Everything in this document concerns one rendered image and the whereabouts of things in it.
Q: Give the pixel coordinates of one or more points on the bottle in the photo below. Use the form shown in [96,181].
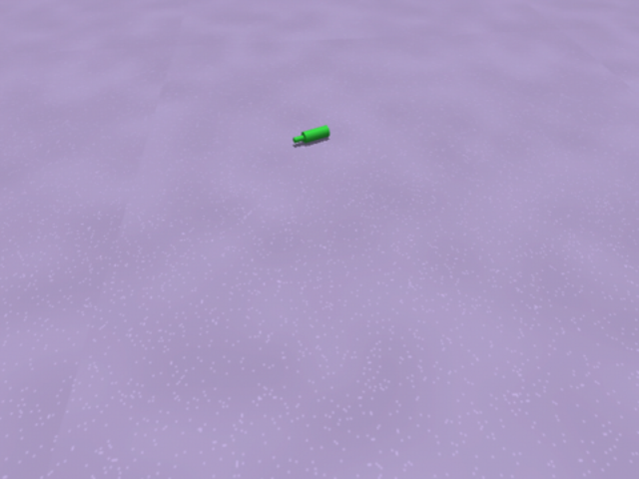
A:
[313,134]

